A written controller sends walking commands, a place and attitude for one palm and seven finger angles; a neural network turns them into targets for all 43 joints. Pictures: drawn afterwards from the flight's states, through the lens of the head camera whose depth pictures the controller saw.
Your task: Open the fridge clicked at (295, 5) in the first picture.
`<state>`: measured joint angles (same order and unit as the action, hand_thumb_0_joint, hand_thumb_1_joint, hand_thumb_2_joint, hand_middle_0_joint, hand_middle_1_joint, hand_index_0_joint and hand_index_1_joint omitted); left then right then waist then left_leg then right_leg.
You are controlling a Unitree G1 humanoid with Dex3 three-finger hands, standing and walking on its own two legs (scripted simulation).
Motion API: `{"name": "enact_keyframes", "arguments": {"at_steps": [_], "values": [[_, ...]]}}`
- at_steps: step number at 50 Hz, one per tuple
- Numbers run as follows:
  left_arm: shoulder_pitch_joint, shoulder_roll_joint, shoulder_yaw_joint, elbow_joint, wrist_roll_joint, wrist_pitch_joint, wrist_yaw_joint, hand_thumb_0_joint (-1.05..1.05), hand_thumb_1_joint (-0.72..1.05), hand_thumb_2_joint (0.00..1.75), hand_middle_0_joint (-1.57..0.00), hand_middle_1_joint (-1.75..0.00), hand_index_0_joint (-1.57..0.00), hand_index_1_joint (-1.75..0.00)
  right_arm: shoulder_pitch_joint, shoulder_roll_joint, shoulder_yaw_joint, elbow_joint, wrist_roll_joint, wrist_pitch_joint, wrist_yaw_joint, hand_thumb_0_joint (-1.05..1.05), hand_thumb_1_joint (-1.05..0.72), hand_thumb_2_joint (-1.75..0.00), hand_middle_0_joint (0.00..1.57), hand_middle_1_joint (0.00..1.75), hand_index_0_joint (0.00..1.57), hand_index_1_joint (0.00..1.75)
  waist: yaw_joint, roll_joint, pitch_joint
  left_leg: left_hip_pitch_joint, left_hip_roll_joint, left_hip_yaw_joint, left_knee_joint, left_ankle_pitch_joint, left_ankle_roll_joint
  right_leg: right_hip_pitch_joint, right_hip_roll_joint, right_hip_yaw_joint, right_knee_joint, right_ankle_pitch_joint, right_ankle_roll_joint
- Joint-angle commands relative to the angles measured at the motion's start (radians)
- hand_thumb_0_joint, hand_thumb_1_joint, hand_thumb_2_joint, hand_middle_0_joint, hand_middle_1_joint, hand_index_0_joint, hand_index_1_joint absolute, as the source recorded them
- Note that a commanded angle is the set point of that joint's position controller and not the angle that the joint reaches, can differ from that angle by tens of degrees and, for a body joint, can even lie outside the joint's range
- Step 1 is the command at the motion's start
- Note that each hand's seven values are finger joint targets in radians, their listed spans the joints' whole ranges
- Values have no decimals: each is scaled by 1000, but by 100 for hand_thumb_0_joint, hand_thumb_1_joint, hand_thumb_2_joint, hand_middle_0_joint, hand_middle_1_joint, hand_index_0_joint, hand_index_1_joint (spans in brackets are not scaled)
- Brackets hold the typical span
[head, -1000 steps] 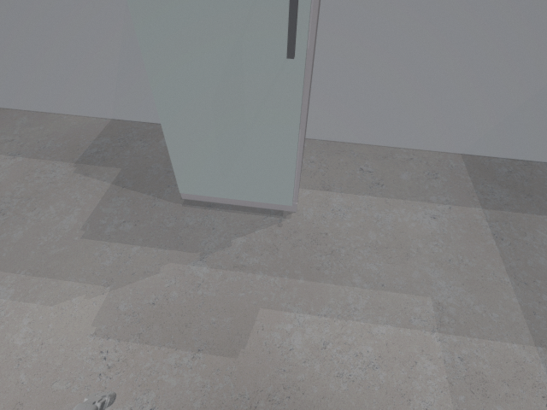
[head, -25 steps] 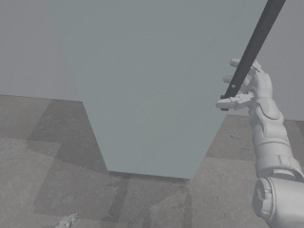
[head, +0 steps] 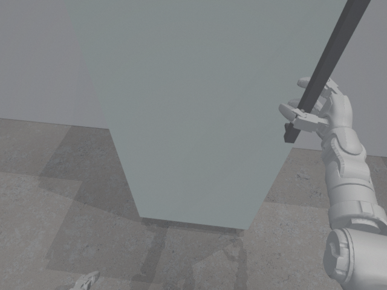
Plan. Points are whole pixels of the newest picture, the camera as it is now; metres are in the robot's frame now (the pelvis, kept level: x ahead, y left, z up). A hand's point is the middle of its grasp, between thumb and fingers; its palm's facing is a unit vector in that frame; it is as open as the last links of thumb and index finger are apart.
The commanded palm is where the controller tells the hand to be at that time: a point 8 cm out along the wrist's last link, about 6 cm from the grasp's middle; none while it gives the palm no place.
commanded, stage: grip the handle and tug to test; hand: right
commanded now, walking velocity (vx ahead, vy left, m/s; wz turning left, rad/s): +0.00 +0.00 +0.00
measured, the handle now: (320, 66) +0.50 -0.18 +0.24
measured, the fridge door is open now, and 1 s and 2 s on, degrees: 0 0 17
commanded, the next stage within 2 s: pull the door a little, standing still in 0.94 s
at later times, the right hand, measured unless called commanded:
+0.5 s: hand (301, 111) +0.45 -0.16 +0.17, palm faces +0.01 +1.00 +0.03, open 5.9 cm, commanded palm +0.42 -0.21 +0.17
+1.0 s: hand (300, 112) +0.44 -0.16 +0.17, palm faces +0.02 +1.00 +0.03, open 6.0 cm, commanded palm +0.39 -0.21 +0.17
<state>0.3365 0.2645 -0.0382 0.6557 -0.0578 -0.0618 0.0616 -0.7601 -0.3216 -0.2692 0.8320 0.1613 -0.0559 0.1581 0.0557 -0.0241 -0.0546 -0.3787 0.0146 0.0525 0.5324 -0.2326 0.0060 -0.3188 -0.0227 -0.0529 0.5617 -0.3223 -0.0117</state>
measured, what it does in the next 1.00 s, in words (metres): stands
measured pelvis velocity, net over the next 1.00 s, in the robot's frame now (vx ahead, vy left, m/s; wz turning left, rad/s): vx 0.03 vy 0.00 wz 0.03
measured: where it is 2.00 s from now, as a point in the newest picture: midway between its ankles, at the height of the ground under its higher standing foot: outside the picture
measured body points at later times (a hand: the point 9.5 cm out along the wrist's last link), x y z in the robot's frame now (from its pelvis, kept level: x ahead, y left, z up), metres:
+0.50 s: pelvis +0.01 +0.00 +0.00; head +0.02 +0.01 +0.45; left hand +0.11 +0.26 -0.11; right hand +0.44 -0.22 +0.17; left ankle +0.02 +0.12 -0.73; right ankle -0.02 -0.11 -0.73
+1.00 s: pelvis +0.03 +0.00 +0.01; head +0.04 +0.01 +0.45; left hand +0.14 +0.25 -0.10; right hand +0.43 -0.21 +0.17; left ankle +0.02 +0.12 -0.73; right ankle -0.02 -0.11 -0.73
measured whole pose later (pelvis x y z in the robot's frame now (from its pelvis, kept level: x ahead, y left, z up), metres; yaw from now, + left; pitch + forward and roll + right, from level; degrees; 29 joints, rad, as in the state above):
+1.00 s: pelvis +0.03 +0.00 +0.01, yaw +2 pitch +4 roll +1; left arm 0.30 0.25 -0.03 0.60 -0.06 -0.01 0.05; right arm -0.52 -0.28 -0.28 0.46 0.19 0.11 0.12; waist 0.05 -0.04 -0.07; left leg -0.30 0.00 0.02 0.48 -0.24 0.00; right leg -0.21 -0.03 -0.08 0.49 -0.33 -0.01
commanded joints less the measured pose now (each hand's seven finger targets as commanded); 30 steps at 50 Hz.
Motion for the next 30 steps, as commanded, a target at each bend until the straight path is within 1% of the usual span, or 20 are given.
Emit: {"name": "enact_keyframes", "arguments": {"at_steps": [1,2,3,4,6,9,10,14,15,17,19,20,22,23,24,25,26,27,28,30], "values": [[-12,140,54,-130,3,-39,9,0,90,90,-20,-30,-20,-30,-449,-242,-54,-239,13,-58,7,0,-67,-80,43,137,43,137,-10,25,-297,215,-17,-23,-31,302,26,42,18,36,-73,281,-21],[-15,137,54,-132,3,-40,8,0,90,90,-20,-30,-20,-30,-456,-223,-43,-247,16,-55,8,0,-71,-82,43,137,43,137,-10,18,-297,210,-18,-24,-32,305,26,50,18,35,-73,282,-21],[-12,138,56,-132,3,-39,9,0,90,90,-20,-30,-20,-30,-453,-235,-53,-263,16,-57,7,0,-76,-84,44,138,44,138,-14,16,-313,219,-17,-23,-29,318,27,57,17,35,-71,300,-20],[-14,135,57,-139,5,-41,8,0,90,90,-20,-30,-20,-30,-445,-213,-40,-287,19,-58,9,0,-81,-86,44,139,44,139,-17,9,-339,229,-18,-22,-24,336,28,73,18,33,-70,321,-19],[-18,136,58,-142,4,-37,7,0,90,90,-20,-30,-20,-30,-394,-231,-61,-294,21,-55,7,0,-90,-90,45,140,45,140,-25,29,-340,245,-18,-23,-21,363,27,72,15,32,-65,346,-21],[-21,134,56,-138,3,-34,9,0,90,90,-20,-30,-20,-30,-434,-204,-34,-299,19,-42,5,0,-90,-90,45,140,45,140,-11,8,-304,218,-19,-20,-30,343,27,73,15,32,-71,327,-19],[-15,139,61,-141,4,-32,9,0,90,90,-20,-30,-20,-30,-409,-222,-48,-307,18,-43,2,0,-90,-90,45,140,45,140,-17,30,-323,232,-19,-19,-27,345,27,76,13,32,-67,338,-21],[-29,132,59,-147,6,-31,8,0,90,90,-20,-30,-20,-30,-375,-216,-58,-355,21,-30,-1,0,-90,-90,45,140,45,140,-35,6,-348,259,-18,-22,-24,394,29,93,16,29,-70,383,-18],[-27,136,61,-145,6,-26,8,0,90,90,-20,-30,-20,-30,-350,-237,-72,-352,19,-30,-4,0,-90,-90,45,140,45,140,-33,40,-345,268,-18,-18,-24,398,28,89,11,29,-67,395,-20],[-39,129,57,-149,3,-26,8,0,90,90,-20,-30,-20,-30,-368,-190,-34,-371,24,-21,-1,0,-90,-90,45,140,45,140,-25,0,-325,251,-17,-21,-30,399,26,97,14,25,-70,386,-19],[-35,133,58,-146,4,-23,11,0,90,90,-20,-30,-20,-30,-352,-214,-56,-358,23,-11,-4,0,-90,-90,45,140,45,140,-31,28,-322,256,-19,-19,-31,389,27,89,14,29,-76,375,-19],[-34,137,59,-144,3,-18,13,0,90,90,-20,-30,-20,-30,-345,-227,-58,-346,19,-8,-5,0,-90,-90,45,140,45,140,-24,51,-308,254,-17,-18,-36,378,25,83,10,27,-75,367,-21],[-37,133,57,-143,4,-18,15,0,90,90,-20,-30,-20,-30,-395,-207,-39,-359,20,-2,-5,0,-90,-90,45,140,45,140,-15,17,-306,246,-16,-21,-37,389,24,89,14,26,-76,366,-21],[-36,132,58,-141,3,-16,16,0,90,90,-20,-30,-20,-30,-368,-218,-56,-341,19,3,-6,0,-90,-90,45,140,45,140,-23,31,-302,245,-17,-18,-37,382,26,88,14,28,-76,366,-20],[-38,132,57,-145,4,-16,16,0,90,90,-20,-30,-20,-30,-376,-215,-51,-355,18,3,-7,0,-90,-90,45,140,45,140,-24,10,-312,248,-16,-20,-36,380,26,90,16,27,-78,365,-19],[-36,134,58,-144,5,-13,16,0,90,90,-20,-30,-20,-30,-372,-214,-46,-352,16,3,-8,0,-90,-90,45,140,45,140,-20,32,-316,251,-16,-16,-35,383,26,94,13,29,-73,376,-21],[-40,130,56,-145,4,-14,16,0,90,90,-20,-30,-20,-30,-376,-203,-38,-353,15,6,-9,0,-90,-90,45,140,45,140,-22,6,-310,245,-15,-17,-34,382,27,95,15,31,-75,380,-19],[-41,128,55,-146,5,-15,14,0,90,90,-20,-30,-20,-30,-381,-187,-31,-362,18,7,-10,0,-90,-90,45,140,45,140,-23,2,-317,245,-16,-17,-34,387,28,102,16,32,-74,384,-18],[-41,128,58,-146,5,-16,14,0,90,90,-20,-30,-20,-30,-351,-196,-47,-355,20,9,-11,0,-90,-90,45,140,45,140,-28,21,-324,251,-17,-17,-34,393,27,102,16,29,-71,385,-19],[-42,132,59,-150,6,-11,13,0,90,90,-20,-30,-20,-30,-327,-193,-40,-363,19,8,-10,0,-90,-90,45,140,45,140,-28,48,-326,259,-16,-14,-34,396,26,102,12,29,-71,394,-21]]}}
